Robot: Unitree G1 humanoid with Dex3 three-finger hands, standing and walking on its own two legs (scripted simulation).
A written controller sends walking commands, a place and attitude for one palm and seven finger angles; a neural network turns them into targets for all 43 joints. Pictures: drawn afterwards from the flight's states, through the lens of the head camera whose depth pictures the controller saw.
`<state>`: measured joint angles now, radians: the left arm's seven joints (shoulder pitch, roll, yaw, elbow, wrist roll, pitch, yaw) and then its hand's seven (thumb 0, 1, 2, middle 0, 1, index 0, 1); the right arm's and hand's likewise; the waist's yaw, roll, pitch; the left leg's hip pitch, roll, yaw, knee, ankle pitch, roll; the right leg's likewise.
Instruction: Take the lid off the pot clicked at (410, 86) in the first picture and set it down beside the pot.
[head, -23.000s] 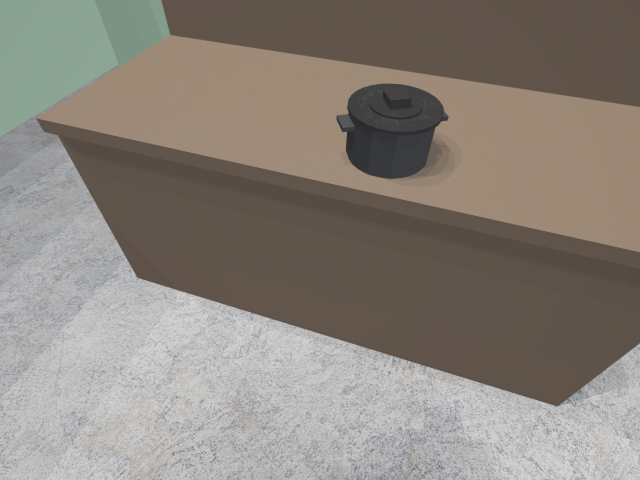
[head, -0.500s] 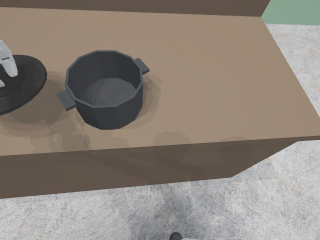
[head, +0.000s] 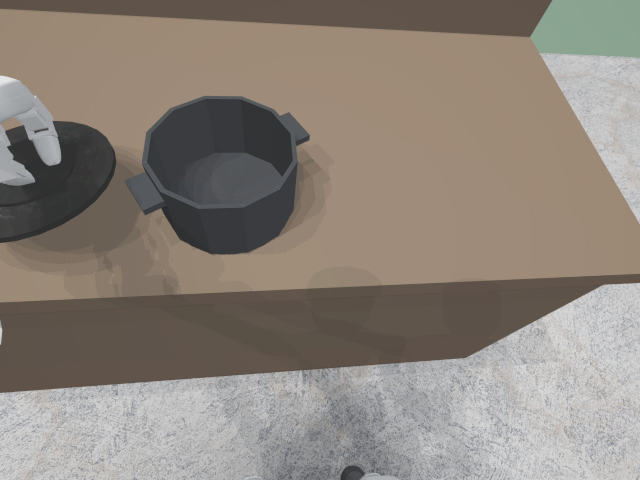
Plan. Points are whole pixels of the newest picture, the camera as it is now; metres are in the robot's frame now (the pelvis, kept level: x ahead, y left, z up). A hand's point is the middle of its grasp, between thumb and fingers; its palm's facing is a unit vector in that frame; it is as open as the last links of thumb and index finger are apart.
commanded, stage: lower the lid onto the table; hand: left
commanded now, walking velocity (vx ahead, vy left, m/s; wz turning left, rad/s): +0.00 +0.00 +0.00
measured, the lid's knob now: (16, 161) +0.49 +0.34 +0.06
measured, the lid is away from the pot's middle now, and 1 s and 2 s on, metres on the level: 0.24 0.24 0.24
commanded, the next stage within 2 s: open the fingers wide in 0.92 s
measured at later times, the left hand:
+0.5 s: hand (29, 177) +0.47 +0.32 +0.06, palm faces -0.54 -0.17 -0.83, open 6.1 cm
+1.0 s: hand (38, 181) +0.48 +0.33 +0.03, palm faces -0.54 -0.17 -0.83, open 6.1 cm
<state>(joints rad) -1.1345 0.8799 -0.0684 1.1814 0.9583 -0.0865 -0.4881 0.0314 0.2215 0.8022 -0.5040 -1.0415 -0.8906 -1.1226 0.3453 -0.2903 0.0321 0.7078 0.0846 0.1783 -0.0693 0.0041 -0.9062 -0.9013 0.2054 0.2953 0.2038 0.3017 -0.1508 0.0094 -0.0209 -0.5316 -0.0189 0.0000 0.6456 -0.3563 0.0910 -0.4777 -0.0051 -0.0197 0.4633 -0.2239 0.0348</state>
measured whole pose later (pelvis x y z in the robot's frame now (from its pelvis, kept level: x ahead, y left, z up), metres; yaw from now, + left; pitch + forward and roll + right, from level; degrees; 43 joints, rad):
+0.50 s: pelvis -0.01 +0.00 -0.01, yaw -1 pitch +16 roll -5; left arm -1.11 0.91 -0.06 1.21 0.98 -0.13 -0.45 0.03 0.22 0.80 -0.50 -1.04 -0.89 -1.12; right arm 0.38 -0.29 0.05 0.70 0.09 0.18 -0.10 0.00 -0.91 -0.90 0.21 0.30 0.20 0.30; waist -0.18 0.01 -0.03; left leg -0.63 -0.01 0.01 0.73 -0.38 0.09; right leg -0.57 0.01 -0.01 0.54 -0.25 0.04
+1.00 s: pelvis -0.01 +0.01 -0.02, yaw -1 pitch +19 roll -6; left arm -1.15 0.91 -0.06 1.25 0.99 -0.14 -0.42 0.02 0.22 0.79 -0.50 -1.07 -0.91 -1.13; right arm 0.37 -0.28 0.06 0.68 0.08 0.21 -0.09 0.00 -0.90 -0.90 0.21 0.30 0.21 0.30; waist -0.19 0.02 -0.04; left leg -0.73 -0.01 0.00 0.81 -0.41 0.10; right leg -0.67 0.01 -0.02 0.61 -0.27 0.04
